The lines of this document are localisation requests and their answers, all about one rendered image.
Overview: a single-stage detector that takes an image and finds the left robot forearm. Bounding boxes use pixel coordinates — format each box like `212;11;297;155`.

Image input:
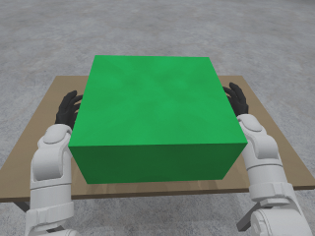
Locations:
25;124;75;236

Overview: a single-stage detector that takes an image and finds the carton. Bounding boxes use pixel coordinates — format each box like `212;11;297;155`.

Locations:
68;55;248;185

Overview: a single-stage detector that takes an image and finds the left robot hand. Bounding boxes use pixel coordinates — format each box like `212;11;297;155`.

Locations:
54;90;83;131

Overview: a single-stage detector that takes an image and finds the right robot hand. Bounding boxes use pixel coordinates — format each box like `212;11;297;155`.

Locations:
222;82;249;117

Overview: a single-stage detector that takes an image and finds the right robot forearm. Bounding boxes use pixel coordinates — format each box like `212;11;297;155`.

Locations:
236;114;313;236

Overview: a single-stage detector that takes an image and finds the table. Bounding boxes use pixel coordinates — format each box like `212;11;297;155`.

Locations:
0;76;315;233

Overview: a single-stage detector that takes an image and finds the right robot upper arm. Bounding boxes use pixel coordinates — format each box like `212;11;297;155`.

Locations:
250;208;311;236

